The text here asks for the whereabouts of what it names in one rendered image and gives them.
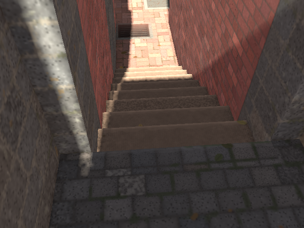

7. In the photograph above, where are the stairs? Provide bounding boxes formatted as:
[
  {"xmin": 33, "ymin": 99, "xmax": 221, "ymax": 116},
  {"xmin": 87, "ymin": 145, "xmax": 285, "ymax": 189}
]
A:
[{"xmin": 97, "ymin": 66, "xmax": 255, "ymax": 152}]

